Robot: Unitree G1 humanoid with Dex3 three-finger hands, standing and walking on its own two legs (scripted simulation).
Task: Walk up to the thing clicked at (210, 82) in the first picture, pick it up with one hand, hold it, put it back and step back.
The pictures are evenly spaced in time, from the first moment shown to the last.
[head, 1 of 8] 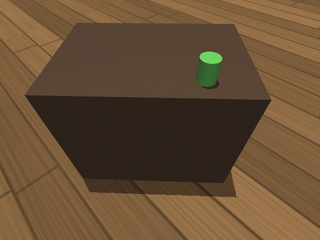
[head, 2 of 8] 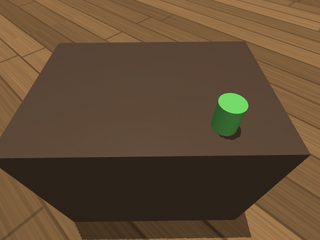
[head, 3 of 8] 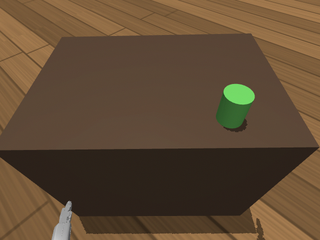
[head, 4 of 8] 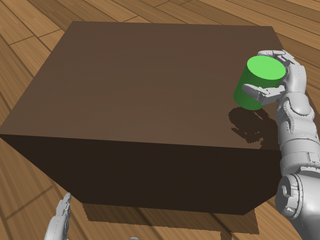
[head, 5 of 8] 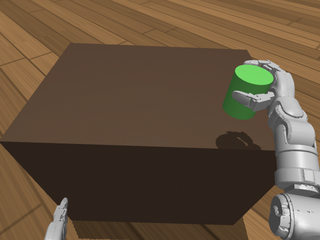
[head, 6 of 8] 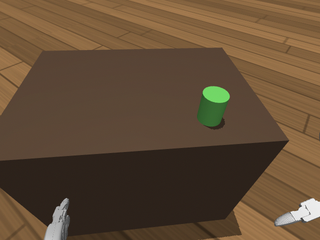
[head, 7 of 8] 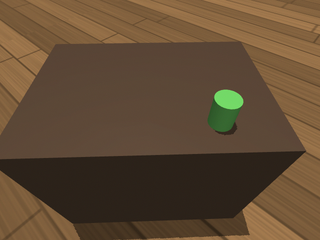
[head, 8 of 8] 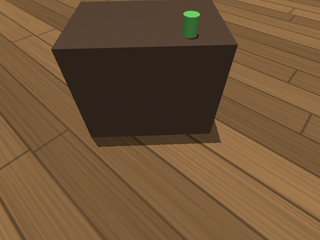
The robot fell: no
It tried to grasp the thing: yes
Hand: right
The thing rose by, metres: 0.23
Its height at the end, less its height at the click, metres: +0.00
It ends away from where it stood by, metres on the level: 0.01
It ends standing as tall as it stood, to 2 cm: yes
